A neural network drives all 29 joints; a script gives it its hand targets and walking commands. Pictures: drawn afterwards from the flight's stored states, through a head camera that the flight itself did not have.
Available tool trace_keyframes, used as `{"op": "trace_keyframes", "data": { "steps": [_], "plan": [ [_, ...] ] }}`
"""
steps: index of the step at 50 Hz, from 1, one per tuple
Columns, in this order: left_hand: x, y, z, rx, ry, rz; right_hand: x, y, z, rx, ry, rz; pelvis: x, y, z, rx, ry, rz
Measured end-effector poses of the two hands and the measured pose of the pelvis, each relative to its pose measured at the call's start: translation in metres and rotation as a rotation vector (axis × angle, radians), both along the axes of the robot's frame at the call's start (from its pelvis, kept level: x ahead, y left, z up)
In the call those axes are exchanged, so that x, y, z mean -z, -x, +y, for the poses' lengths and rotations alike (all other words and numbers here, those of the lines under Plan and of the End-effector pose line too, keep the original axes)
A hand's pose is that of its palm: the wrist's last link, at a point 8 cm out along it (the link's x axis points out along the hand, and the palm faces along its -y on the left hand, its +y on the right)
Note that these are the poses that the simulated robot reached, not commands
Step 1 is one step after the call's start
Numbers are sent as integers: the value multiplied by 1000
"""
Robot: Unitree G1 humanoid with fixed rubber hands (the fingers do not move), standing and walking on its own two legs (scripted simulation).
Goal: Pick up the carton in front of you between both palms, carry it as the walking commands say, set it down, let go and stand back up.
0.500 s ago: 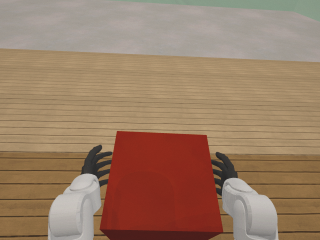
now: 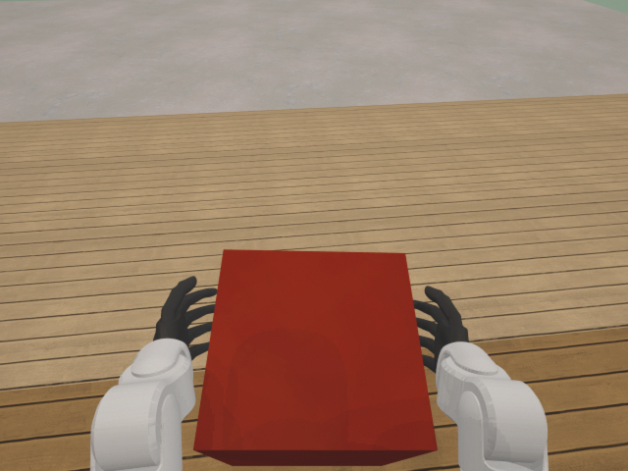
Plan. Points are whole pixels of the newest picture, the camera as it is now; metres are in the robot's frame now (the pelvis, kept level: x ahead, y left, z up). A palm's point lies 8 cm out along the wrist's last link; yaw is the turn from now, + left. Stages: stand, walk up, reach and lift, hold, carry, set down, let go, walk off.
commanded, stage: carry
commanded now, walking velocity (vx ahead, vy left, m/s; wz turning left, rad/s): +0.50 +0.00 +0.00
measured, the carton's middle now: (310, 369) +0.27 +0.00 +0.03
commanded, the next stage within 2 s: none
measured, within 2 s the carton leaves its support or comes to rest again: neither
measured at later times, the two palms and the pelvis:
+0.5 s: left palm (214, 183) +0.62 +0.16 +0.08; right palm (375, 189) +0.59 -0.13 +0.08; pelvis +0.35 +0.03 +0.00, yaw -3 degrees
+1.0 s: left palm (240, 89) +1.00 +0.15 +0.11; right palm (353, 87) +1.03 -0.14 +0.10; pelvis +0.68 -0.02 +0.00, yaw +2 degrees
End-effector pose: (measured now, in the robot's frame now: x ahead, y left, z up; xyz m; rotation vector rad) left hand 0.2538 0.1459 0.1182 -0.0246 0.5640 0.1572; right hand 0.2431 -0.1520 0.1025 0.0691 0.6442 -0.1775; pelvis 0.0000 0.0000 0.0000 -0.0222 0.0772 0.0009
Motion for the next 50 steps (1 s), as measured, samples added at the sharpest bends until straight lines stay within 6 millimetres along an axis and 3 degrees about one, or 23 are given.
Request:
{"op": "trace_keyframes", "data": {
  "steps": [7, 11, 16, 21, 26, 32, 38, 44, 50],
  "plan": [
    [8, -70, 5, -90, 3, 112, 6, -94, 6, -91, 20, 109, -18, -84, -15, -30, -32, 11],
    [6, -122, 7, -100, 16, 110, 2, -148, 8, -102, 35, 106, -23, -138, -15, -23, -41, 19],
    [7, -205, 13, -70, 28, 58, 1, -222, 13, -68, 38, 54, -13, -214, -3, -11, -37, 15],
    [26, -302, 21, -15, 48, 31, 15, -303, 21, -13, 58, 27, 11, -301, 18, 30, -50, 0],
    [37, -378, 17, 52, 42, 141, 23, -359, 19, 52, 57, 137, -5, -361, 30, 55, -24, 18],
    [23, -459, 13, 77, 27, 124, 9, -435, 15, 71, 57, 121, -22, -441, 30, 48, 5, 20],
    [7, -551, 12, 17, 20, 27, -1, -544, 13, 23, 33, 23, -14, -531, 16, 28, 3, -5],
    [8, -663, 2, -55, -3, -30, 4, -679, 3, -44, 22, -46, 16, -620, -8, -12, -6, -42],
    [7, -747, 2, -105, -29, 84, 0, -783, 9, -97, 41, 40, -1, -682, -22, -35, -30, -30]
  ]
}}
